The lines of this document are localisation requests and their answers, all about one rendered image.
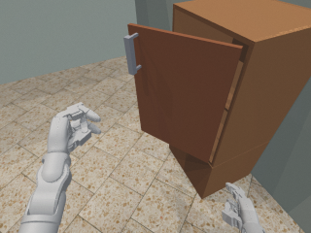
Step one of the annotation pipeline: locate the robot left hand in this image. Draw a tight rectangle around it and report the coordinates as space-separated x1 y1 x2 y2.
47 102 101 155

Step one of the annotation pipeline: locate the left robot forearm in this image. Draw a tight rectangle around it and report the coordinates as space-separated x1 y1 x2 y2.
17 151 72 233

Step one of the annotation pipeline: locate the cupboard door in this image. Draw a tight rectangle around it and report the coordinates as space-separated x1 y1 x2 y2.
127 23 243 163

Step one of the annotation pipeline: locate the robot right hand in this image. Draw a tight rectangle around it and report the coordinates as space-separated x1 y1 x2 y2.
222 183 259 230

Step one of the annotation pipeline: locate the handle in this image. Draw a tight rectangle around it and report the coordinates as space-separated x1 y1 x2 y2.
123 32 142 76

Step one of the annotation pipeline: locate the right robot forearm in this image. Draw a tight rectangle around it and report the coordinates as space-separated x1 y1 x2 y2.
241 222 266 233

